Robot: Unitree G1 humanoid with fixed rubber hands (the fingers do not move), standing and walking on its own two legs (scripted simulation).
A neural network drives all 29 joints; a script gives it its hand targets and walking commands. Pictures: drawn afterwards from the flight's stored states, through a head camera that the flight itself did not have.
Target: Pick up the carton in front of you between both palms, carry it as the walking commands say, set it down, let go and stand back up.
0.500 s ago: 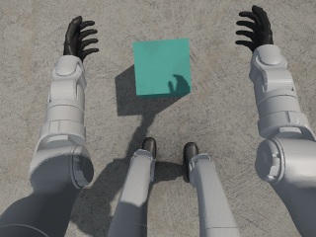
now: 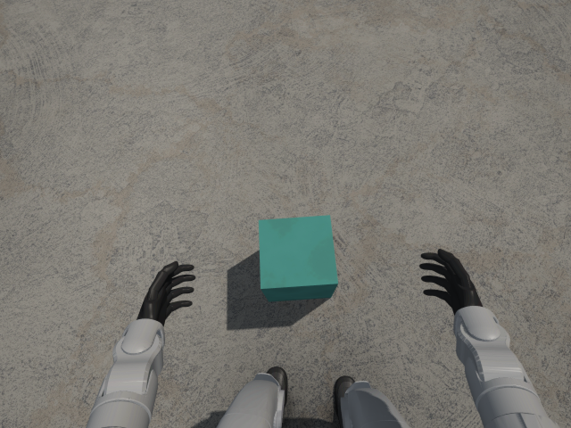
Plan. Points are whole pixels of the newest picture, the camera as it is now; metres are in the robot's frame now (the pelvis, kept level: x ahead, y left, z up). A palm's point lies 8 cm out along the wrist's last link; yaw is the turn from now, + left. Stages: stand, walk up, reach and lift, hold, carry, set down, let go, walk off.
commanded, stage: let go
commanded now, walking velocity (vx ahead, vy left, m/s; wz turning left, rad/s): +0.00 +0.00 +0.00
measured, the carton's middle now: (297, 261) +0.46 +0.04 -0.63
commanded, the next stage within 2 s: stand in 0.70 s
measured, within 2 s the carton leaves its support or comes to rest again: neither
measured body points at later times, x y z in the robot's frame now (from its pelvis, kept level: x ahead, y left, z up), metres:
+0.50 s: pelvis +0.02 -0.01 +0.02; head +0.03 -0.01 +0.47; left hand +0.19 +0.22 -0.06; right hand +0.18 -0.25 -0.05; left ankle +0.02 +0.11 -0.72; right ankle +0.00 -0.12 -0.72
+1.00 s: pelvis +0.03 +0.00 +0.02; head +0.04 +0.02 +0.47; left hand +0.19 +0.29 -0.07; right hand +0.18 -0.29 -0.06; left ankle +0.02 +0.11 -0.72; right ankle +0.00 -0.12 -0.72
